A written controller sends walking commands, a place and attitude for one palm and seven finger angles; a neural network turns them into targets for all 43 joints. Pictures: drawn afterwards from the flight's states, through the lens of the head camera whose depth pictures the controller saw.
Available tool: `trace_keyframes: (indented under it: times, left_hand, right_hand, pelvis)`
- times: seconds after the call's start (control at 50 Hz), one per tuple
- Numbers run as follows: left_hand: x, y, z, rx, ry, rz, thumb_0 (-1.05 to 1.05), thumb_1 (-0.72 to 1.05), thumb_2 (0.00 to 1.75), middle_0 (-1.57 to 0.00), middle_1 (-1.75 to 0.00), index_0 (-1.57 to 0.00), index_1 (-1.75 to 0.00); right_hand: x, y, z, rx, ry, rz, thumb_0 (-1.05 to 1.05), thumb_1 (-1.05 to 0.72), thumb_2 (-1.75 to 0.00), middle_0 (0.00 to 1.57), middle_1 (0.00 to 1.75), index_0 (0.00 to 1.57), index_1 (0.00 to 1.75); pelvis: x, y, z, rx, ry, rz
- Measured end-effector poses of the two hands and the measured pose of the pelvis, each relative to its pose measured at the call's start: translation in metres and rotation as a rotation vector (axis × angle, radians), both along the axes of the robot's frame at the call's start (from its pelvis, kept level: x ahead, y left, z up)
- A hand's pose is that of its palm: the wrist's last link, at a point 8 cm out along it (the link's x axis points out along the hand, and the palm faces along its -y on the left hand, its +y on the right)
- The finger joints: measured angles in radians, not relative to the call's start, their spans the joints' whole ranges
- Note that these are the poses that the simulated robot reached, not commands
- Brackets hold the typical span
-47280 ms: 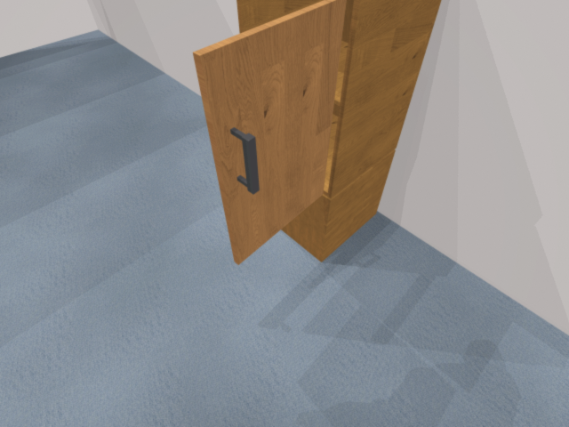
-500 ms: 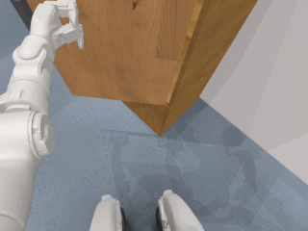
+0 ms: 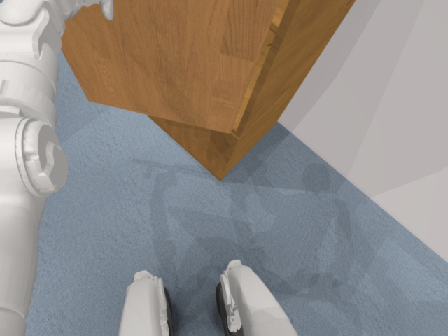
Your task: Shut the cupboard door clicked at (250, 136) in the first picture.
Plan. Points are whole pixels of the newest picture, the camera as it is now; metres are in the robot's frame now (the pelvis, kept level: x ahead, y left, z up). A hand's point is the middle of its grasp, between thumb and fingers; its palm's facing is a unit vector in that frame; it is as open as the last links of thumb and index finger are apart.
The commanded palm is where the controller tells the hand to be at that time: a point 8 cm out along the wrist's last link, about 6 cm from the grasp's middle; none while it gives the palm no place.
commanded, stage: pull the fist back off the door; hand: left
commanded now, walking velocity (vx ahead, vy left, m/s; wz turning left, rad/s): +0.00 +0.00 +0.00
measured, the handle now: out of the picture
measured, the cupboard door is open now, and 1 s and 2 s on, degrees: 31 26 26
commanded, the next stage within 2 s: draw the hand back to the body in 0.84 s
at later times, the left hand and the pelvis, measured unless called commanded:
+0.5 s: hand out of the picture +0.60 +0.06 +0.14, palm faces +0.12 -0.99 -0.02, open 3.1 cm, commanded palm +0.55 +0.09 +0.14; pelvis +0.04 -0.01 +0.04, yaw +0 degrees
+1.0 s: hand (132, 29) +0.53 +0.05 +0.15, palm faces +0.12 -0.99 -0.04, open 3.1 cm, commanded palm +0.49 +0.11 +0.15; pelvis +0.04 -0.03 +0.06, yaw +3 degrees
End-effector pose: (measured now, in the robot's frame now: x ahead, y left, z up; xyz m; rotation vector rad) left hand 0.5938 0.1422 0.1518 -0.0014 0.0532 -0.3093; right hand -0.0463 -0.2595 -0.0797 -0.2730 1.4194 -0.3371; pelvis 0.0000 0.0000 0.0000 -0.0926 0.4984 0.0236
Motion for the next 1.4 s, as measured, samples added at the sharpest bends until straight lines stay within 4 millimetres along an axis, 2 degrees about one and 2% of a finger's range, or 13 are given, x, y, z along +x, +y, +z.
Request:
trace_keyframes:
  times: [0.08, 0.16, 0.28, 0.38, 0.52, 0.7, 0.82, 0.9, 0.98, 1.1, 1.26, 1.32, 1.4]
  left_hand:
    - [0.006, -0.005, -0.007, -0.106, 0.039, 0.267, 0.0, 0.88, 0.97, -1.3, -1.5, -1.3, -1.5]
    - [0.009, -0.013, -0.01, -0.024, 0.002, 0.467, -0.01, 0.85, 0.93, -1.3, -1.5, -1.3, -1.5]
    - [0.009, -0.025, -0.011, 0.061, -0.035, 0.445, -0.01, 0.91, 0.94, -1.3, -1.5, -1.3, -1.5]
    - [-0.001, -0.027, -0.015, 0.027, 0.012, 0.421, 0.0, 0.92, 0.93, -1.3, -1.5, -1.3, -1.49]
    - [-0.023, -0.032, -0.01, 0.023, -0.022, 0.428, 0.01, 0.91, 0.91, -1.3, -1.5, -1.3, -1.5]
    - [-0.056, -0.037, -0.015, 0.017, -0.047, 0.426, 0.01, 0.9, 0.91, -1.3, -1.5, -1.3, -1.5]
    - [-0.083, -0.037, -0.013, 0.023, -0.079, 0.427, 0.01, 0.9, 0.9, -1.3, -1.5, -1.3, -1.5]
    - [-0.093, -0.036, -0.011, 0.037, -0.07, 0.432, 0.01, 0.9, 0.9, -1.3, -1.5, -1.31, -1.5]
    - [-0.095, -0.037, -0.003, 0.039, -0.081, 0.429, 0.01, 0.9, 0.9, -1.3, -1.5, -1.31, -1.5]
    - [-0.106, -0.031, 0.009, 0.023, -0.102, 0.427, 0.01, 0.9, 0.9, -1.3, -1.5, -1.3, -1.5]
    - [-0.155, 0.008, 0.021, 0.024, -0.096, 0.463, 0.01, 0.9, 0.9, -1.3, -1.5, -1.3, -1.49]
    - [-0.175, 0.02, 0.033, 0.016, -0.131, 0.451, 0.01, 0.9, 0.9, -1.3, -1.5, -1.3, -1.5]
    - [-0.2, 0.031, 0.044, 0.013, -0.146, 0.422, 0.01, 0.9, 0.9, -1.3, -1.5, -1.3, -1.49]
  right_hand:
    - [-0.007, 0.011, 0.0, 0.042, 0.025, 0.026, 0.0, -0.91, -0.89, 0.2, 0.3, 0.2, 0.3]
    - [-0.016, 0.023, 0.0, 0.102, 0.05, 0.029, 0.0, -0.91, -0.89, 0.2, 0.3, 0.2, 0.3]
    - [-0.031, 0.038, 0.005, 0.173, 0.108, -0.052, 0.0, -0.91, -0.89, 0.2, 0.3, 0.2, 0.3]
    - [-0.028, 0.04, 0.018, 0.206, 0.128, -0.068, 0.0, -0.91, -0.89, 0.2, 0.3, 0.2, 0.3]
    - [0.003, 0.018, 0.028, 0.199, 0.088, -0.029, 0.0, -0.91, -0.89, 0.2, 0.3, 0.2, 0.3]
    - [0.076, -0.019, 0.027, 0.146, -0.053, 0.051, 0.0, -0.91, -0.89, 0.2, 0.3, 0.2, 0.3]
    - [0.124, -0.027, 0.024, 0.149, -0.163, 0.104, 0.0, -0.91, -0.89, 0.2, 0.3, 0.19, 0.3]
    - [0.145, -0.026, 0.022, 0.156, -0.219, 0.13, 0.0, -0.91, -0.89, 0.2, 0.3, 0.19, 0.3]
    - [0.152, -0.023, 0.02, 0.161, -0.25, 0.142, 0.0, -0.91, -0.89, 0.2, 0.3, 0.19, 0.3]
    - [0.14, -0.018, 0.021, 0.186, -0.255, 0.11, 0.0, -0.91, -0.89, 0.2, 0.3, 0.19, 0.3]
    - [0.126, -0.015, 0.037, 0.193, -0.263, 0.068, 0.01, -0.91, -0.89, 0.2, 0.3, 0.2, 0.3]
    - [0.134, -0.017, 0.045, 0.177, -0.296, 0.079, 0.01, -0.91, -0.89, 0.2, 0.3, 0.2, 0.3]
    - [0.158, -0.018, 0.056, 0.155, -0.375, 0.108, 0.01, -0.91, -0.89, 0.2, 0.3, 0.19, 0.3]
  pelvis:
    - [0.0, 0.001, -0.002, 0.0, 0.022, 0.0]
    - [0.002, 0.001, -0.003, 0.003, 0.04, -0.003]
    - [0.008, -0.001, 0.007, 0.013, 0.025, -0.012]
    - [0.02, -0.003, 0.025, 0.027, -0.007, -0.02]
    - [0.038, -0.009, 0.042, 0.044, -0.061, -0.015]
    - [0.049, -0.017, 0.051, 0.066, -0.115, -0.007]
    - [0.05, -0.023, 0.055, 0.08, -0.152, -0.002]
    - [0.047, -0.027, 0.056, 0.085, -0.173, 0.009]
    - [0.042, -0.029, 0.055, 0.087, -0.181, 0.017]
    - [0.039, -0.03, 0.06, 0.093, -0.205, -0.003]
    - [0.041, -0.029, 0.079, 0.098, -0.296, -0.014]
    - [0.041, -0.028, 0.084, 0.095, -0.329, -0.007]
    - [0.04, -0.023, 0.09, 0.092, -0.37, 0.003]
